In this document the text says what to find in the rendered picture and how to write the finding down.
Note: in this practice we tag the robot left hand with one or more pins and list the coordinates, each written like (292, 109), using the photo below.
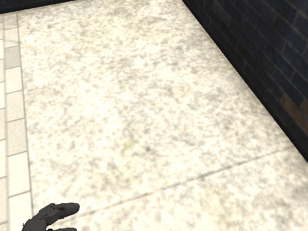
(50, 214)

